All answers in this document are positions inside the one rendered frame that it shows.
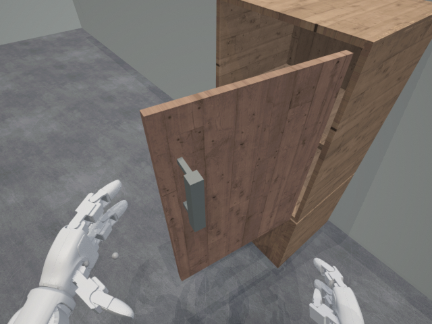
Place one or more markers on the cupboard door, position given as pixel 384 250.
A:
pixel 253 142

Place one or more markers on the robot left forearm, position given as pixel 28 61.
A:
pixel 45 305

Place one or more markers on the robot left hand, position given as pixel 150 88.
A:
pixel 63 268

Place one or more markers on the robot right hand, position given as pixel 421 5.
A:
pixel 341 303

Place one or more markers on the handle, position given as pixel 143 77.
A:
pixel 195 196

